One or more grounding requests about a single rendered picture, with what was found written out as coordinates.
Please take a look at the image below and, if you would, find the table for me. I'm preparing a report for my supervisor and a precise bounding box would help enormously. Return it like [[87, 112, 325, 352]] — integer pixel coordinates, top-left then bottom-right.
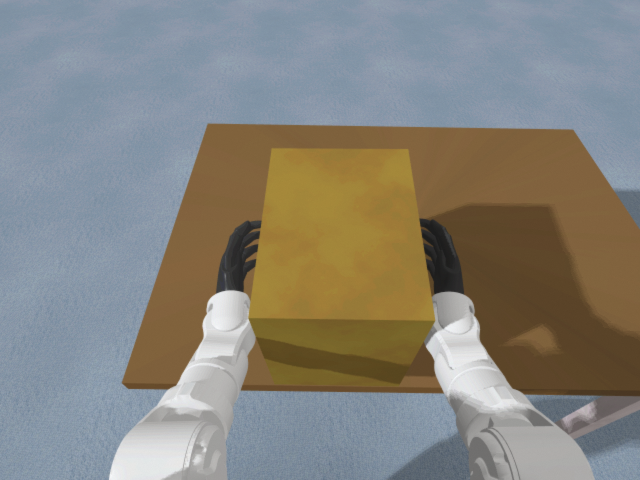
[[122, 124, 640, 439]]

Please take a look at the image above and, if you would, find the left robot upper arm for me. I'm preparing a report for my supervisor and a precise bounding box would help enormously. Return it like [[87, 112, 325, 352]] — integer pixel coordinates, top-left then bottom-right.
[[111, 420, 227, 480]]

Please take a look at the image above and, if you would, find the robot left forearm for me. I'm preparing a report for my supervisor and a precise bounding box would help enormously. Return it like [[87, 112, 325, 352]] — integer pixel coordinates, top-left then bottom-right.
[[109, 290, 256, 480]]

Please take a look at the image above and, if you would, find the carton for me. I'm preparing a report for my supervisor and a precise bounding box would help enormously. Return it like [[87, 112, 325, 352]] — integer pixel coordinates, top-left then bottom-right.
[[248, 148, 435, 386]]

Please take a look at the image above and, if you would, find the robot right hand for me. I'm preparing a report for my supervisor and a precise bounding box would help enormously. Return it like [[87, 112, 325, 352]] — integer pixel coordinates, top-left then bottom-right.
[[419, 218, 464, 295]]

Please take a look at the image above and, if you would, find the robot right forearm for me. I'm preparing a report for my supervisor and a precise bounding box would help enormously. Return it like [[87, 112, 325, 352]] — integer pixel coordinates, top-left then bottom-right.
[[424, 292, 595, 480]]

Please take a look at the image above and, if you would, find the robot left hand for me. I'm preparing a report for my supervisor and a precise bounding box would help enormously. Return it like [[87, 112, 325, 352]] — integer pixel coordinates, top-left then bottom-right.
[[216, 221, 262, 294]]

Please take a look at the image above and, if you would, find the right robot upper arm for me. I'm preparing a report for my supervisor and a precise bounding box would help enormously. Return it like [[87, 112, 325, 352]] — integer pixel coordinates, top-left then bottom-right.
[[469, 426, 593, 480]]

